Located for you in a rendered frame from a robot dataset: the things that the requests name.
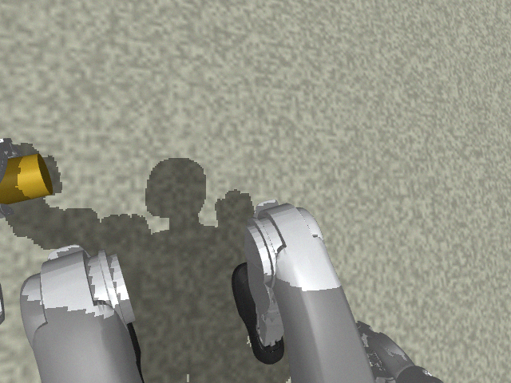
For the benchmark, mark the right robot foot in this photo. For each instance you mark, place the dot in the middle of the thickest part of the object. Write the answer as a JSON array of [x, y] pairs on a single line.
[[247, 311]]

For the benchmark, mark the left robot hand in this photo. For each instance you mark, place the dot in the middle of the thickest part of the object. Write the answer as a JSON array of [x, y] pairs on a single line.
[[7, 151]]

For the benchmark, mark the left robot foot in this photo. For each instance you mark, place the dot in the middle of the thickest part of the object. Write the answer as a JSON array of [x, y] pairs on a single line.
[[136, 347]]

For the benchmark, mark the bottle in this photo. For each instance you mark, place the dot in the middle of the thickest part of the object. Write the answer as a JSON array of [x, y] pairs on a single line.
[[26, 177]]

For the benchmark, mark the right robot arm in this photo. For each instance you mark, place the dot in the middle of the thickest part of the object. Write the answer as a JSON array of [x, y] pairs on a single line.
[[416, 374]]

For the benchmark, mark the right robot hand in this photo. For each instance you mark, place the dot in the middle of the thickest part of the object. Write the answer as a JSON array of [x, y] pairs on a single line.
[[387, 358]]

